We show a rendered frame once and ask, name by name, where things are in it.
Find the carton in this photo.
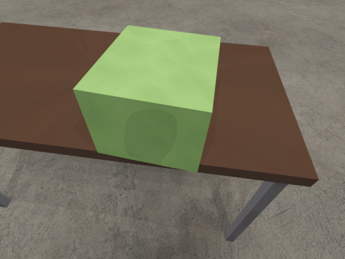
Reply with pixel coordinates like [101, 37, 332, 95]
[73, 25, 221, 173]

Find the table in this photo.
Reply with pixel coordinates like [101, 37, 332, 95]
[0, 22, 319, 241]

